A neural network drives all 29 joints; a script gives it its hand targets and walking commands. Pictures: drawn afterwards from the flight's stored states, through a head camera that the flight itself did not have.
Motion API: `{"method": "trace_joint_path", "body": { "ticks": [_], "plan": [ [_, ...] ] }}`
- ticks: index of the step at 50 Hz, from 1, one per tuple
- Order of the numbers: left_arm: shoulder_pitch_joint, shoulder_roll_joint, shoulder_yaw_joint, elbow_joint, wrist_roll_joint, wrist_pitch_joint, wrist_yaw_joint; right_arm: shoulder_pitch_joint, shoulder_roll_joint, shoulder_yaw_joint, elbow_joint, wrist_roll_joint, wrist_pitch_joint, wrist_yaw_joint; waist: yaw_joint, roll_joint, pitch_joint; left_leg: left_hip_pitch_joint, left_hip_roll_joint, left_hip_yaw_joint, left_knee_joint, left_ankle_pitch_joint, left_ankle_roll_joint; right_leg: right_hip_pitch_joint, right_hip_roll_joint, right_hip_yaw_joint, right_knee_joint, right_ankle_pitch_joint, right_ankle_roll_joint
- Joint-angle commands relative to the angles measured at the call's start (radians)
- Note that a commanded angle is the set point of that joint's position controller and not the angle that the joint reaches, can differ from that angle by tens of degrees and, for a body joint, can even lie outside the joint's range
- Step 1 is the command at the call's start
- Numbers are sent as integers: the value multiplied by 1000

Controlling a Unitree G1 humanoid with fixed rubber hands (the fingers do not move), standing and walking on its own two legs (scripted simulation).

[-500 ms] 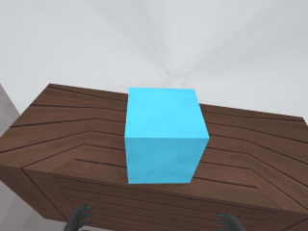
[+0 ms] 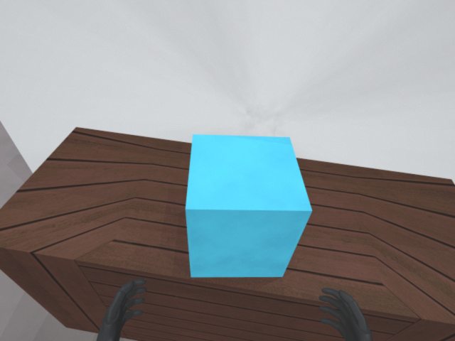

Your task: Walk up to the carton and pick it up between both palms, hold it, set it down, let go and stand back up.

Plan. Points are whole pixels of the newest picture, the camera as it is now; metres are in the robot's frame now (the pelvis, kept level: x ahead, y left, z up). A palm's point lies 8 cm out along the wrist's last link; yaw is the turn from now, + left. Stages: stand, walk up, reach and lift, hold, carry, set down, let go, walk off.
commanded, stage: reach and lift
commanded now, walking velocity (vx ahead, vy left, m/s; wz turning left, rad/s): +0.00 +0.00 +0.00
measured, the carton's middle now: (239, 208) +0.43 -0.02 -0.01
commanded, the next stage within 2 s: none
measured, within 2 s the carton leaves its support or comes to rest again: neither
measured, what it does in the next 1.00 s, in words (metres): stands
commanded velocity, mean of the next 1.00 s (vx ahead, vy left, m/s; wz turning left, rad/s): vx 0.00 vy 0.00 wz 0.00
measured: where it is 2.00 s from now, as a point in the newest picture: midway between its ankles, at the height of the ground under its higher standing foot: outside the picture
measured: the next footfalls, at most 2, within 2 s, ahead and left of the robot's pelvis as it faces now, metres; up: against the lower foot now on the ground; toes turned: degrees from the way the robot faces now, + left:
none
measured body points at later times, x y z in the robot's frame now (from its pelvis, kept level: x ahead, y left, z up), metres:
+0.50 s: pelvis +0.00 -0.01 -0.01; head +0.01 +0.00 +0.44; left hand +0.26 +0.18 -0.03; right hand +0.26 -0.22 -0.03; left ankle +0.00 +0.11 -0.74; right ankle -0.02 -0.08 -0.74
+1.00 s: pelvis -0.01 -0.01 +0.00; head +0.00 +0.01 +0.45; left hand +0.33 +0.18 +0.04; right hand +0.33 -0.22 +0.04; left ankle +0.00 +0.11 -0.74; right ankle -0.02 -0.08 -0.74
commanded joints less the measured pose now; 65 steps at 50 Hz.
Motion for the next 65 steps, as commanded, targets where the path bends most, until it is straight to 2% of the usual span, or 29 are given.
{"method": "trace_joint_path", "body": {
  "ticks": [1, 3, 7, 10, 14, 17, 21, 22, 26, 30, 32, 34, 35, 39, 41, 43, 46, 50, 52, 54, 60, 63, 65],
  "plan": [
    [-114, 25, 4, -36, -12, -96, -2, -130, -127, -24, -44, 25, -83, -6, 6, 4, -68, 60, -12, -95, -13, 177, -20, -37, -29, 124, -48, 165, 10],
    [-105, 16, 9, -10, -16, -122, -8, -147, -130, -15, -34, 36, -110, -9, 4, -22, -88, 77, -9, -98, -4, 214, -23, -25, -23, 117, -40, 208, 17],
    [-153, 25, 19, -12, -16, -185, -7, -193, -135, -8, -24, 45, -162, -13, 8, -17, -113, 66, -13, -100, 17, 238, -28, -30, -20, 120, -19, 229, 23],
    [-185, 14, 7, -12, -20, -219, -4, -218, -125, 8, -3, 65, -186, -11, -6, 2, -105, 51, -18, -101, 23, 229, -28, -42, -21, 130, -17, 220, 21],
    [-263, 32, 16, 2, -25, -235, 1, -281, -122, 16, 35, 83, -190, -17, -11, 19, -120, -1, -24, -100, 33, 147, -22, -61, -31, 144, -1, 162, 24],
    [-342, 45, 18, 11, -37, -223, 10, -357, -123, 26, 25, 87, -167, -20, -12, 5, -141, -47, -25, -99, 21, 63, -9, -63, -39, 159, -2, 88, 27],
    [-401, 53, 23, 14, -64, -186, 17, -421, -143, 34, 8, 101, -129, -32, -5, -15, -190, -56, -24, -100, 20, 70, -4, -60, -38, 157, 11, 120, 35],
    [-412, 53, 22, 10, -69, -176, 18, -427, -143, 35, 10, 109, -122, -38, -17, -10, -216, -47, -26, -99, 29, 115, -4, -47, -39, 160, 13, 177, 37],
    [-420, 61, 53, -17, -70, -134, 0, -451, -174, 62, 1, 139, -98, -57, -11, -1, -261, -7, -32, -101, 23, 210, -12, 21, -32, 157, 11, 324, 47],
    [-473, 49, 65, 23, -64, -65, -25, -509, -179, 82, 22, 153, -47, -68, -17, -25, -206, 31, -31, -104, -4, 208, -4, -2, -30, 151, -28, 327, 57],
    [-484, 48, 77, 2, -61, -37, -28, -525, -178, 91, -9, 159, -20, -70, -6, -32, -214, 50, -30, -105, -14, 228, -1, 7, -29, 151, -38, 337, 62],
    [-527, 54, 81, -56, -56, -14, -26, -558, -187, 90, -58, 168, -2, -68, -9, -13, -266, 84, -30, -107, -16, 276, -2, 14, -26, 148, -41, 384, 64],
    [-537, 45, 80, -78, -53, -2, -22, -574, -193, 80, -67, 173, 9, -64, -5, -1, -279, 96, -29, -107, -22, 277, -7, 12, -22, 142, -48, 372, 59],
    [-559, 31, 92, -97, -38, 60, -21, -589, -189, 87, -86, 174, 68, -66, -14, -24, -275, 111, -28, -106, -37, 295, 1, 21, -22, 143, -68, 410, 62],
    [-598, 34, 104, -122, -28, 91, -21, -618, -193, 87, -94, 179, 97, -68, -7, -3, -281, 119, -29, -103, -46, 287, 1, 20, -23, 148, -74, 405, 64],
    [-632, 36, 110, -148, -25, 125, -20, -650, -210, 72, -114, 172, 122, -72, -9, -10, -274, 120, -25, -101, -58, 274, 3, 22, -19, 141, -82, 396, 65],
    [-697, 28, 107, -155, -16, 170, -11, -712, -220, 53, -108, 173, 162, -71, -8, 15, -264, 122, -20, -97, -74, 215, 2, -24, -17, 137, -99, 286, 56],
    [-775, 15, 97, -156, -10, 231, 5, -802, -236, 38, -121, 157, 216, -67, -1, 5, -291, 123, -12, -93, -82, 190, 7, -50, -8, 124, -109, 223, 52],
    [-843, 32, 101, -188, -25, 251, 13, -868, -252, 18, -158, 154, 234, -71, -5, -2, -355, 117, -11, -88, -79, 192, 11, -47, -9, 124, -98, 244, 56],
    [-852, 16, 103, -156, -22, 283, 15, -888, -255, 25, -125, 155, 258, -68, -1, -13, -359, 134, -9, -91, -70, 224, 11, -51, -3, 119, -97, 270, 57],
    [-919, 25, 153, -174, 2, 386, -1, -951, -293, 43, -63, 190, 324, -76, 4, 3, -388, 151, -10, -90, -50, 326, 6, -29, 4, 123, -90, 394, 64],
    [-966, 34, 171, -147, 7, 421, -14, -1014, -315, 47, -37, 195, 351, -76, 5, -25, -374, 142, -7, -88, -62, 299, 10, -19, 8, 117, -97, 384, 75],
    [-1030, 40, 161, -159, -7, 428, -10, -1073, -324, 36, -51, 199, 362, -73, 6, -4, -405, 136, -11, -85, -66, 276, 7, -40, 10, 114, -96, 358, 76]
  ]
}}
